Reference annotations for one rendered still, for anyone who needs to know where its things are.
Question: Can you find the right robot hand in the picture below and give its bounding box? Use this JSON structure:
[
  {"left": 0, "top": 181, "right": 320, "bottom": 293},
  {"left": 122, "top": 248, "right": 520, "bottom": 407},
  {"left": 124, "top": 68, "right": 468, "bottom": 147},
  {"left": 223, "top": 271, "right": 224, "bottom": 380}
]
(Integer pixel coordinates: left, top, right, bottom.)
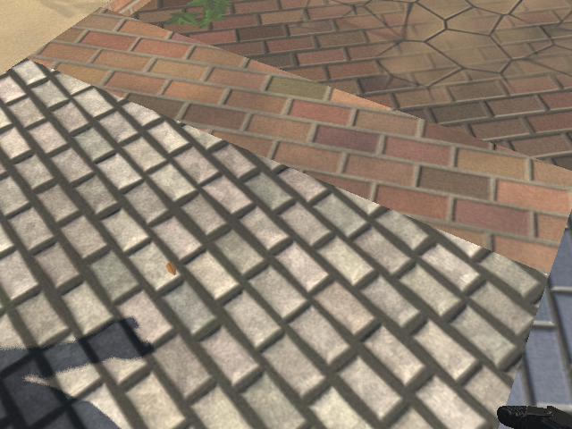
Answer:
[{"left": 497, "top": 406, "right": 572, "bottom": 429}]

